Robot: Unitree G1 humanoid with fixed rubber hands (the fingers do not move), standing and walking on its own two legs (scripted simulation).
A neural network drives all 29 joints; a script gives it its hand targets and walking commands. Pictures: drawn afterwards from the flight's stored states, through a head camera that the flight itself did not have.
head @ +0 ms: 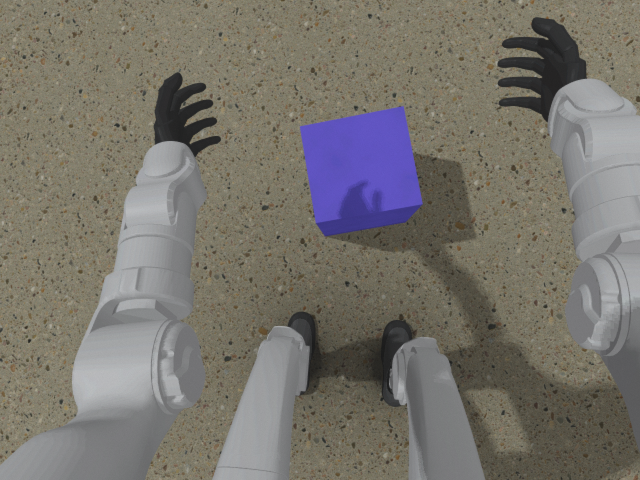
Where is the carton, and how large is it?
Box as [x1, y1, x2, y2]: [300, 106, 422, 235]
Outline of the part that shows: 403,106 300,126 315,220 324,235 404,222 422,204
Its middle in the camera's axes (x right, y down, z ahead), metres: +0.09 -0.14 +0.89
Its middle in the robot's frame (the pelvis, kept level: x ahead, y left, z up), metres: +0.56 +0.02 -0.54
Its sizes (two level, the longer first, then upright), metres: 0.210 0.200 0.250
